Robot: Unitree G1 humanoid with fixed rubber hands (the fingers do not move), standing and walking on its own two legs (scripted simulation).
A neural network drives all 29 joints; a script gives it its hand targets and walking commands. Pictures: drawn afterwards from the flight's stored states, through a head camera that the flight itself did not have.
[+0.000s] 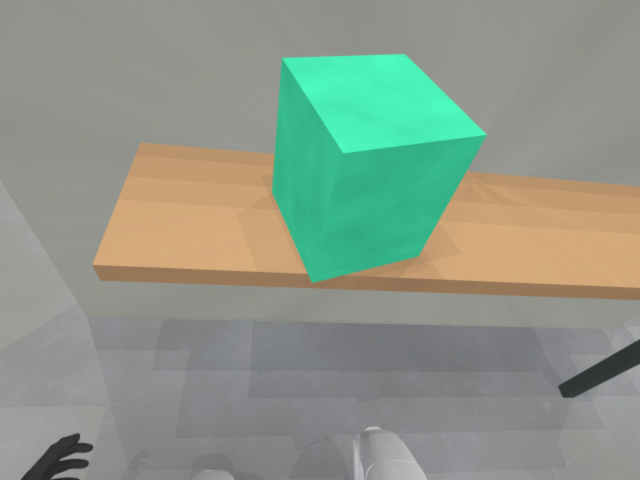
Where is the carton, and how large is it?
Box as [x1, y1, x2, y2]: [272, 54, 486, 282]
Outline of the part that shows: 405,54 282,58 272,192 312,282 417,256 486,135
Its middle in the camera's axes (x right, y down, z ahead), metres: +0.06 -0.12 +0.60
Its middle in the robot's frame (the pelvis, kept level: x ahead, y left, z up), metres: +0.53 -0.07 +0.09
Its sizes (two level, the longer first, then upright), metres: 0.210 0.200 0.250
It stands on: a table, 0.71 m high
